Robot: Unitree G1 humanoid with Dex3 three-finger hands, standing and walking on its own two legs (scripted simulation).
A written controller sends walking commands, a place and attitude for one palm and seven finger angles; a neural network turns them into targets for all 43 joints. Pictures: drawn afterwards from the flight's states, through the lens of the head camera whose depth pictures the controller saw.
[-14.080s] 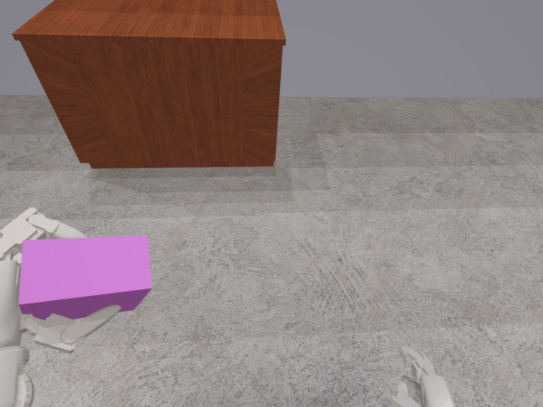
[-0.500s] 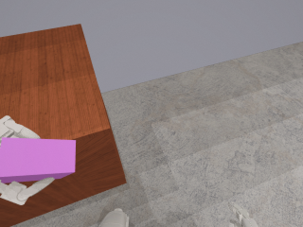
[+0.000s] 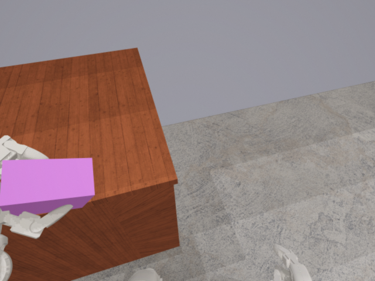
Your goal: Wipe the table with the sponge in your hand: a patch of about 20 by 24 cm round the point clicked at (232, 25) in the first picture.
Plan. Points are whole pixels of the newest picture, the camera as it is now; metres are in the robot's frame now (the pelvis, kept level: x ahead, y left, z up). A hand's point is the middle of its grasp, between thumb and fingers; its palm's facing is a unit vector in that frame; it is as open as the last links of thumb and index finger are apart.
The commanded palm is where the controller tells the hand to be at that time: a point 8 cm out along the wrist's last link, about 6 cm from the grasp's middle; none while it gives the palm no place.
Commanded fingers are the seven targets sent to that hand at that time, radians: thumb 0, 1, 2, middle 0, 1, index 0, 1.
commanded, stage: come to a stop and stand still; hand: left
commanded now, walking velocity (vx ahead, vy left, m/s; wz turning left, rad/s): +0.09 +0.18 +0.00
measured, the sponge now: (61, 187) +0.23 +0.23 +0.14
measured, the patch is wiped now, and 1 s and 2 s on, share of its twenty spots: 0.00 0.00 0.00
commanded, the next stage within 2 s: look again from close up in 1.40 s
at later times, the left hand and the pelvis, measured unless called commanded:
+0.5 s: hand out of the picture +0.22 +0.32 +0.15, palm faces +0.44 -0.84 -0.34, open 10.3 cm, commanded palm +0.17 +0.35 +0.18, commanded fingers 0.00 0.10 1.30 -1.20 -1.60 -1.20 -1.60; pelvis +0.01 +0.07 +0.00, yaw -1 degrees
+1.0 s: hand (6, 185) +0.23 +0.33 +0.13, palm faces +0.27 -0.87 -0.41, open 10.3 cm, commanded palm +0.18 +0.37 +0.18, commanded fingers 0.00 0.10 1.30 -1.20 -1.60 -1.20 -1.60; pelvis +0.02 +0.09 +0.00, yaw -1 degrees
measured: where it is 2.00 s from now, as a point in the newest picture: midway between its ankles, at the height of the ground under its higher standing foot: outside the picture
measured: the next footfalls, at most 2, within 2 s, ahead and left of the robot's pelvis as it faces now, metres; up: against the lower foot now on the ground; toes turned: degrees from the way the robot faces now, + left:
left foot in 0.08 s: +0.08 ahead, +0.18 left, +0.00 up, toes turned +0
right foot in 0.28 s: +0.05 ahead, -0.03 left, +0.00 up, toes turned +1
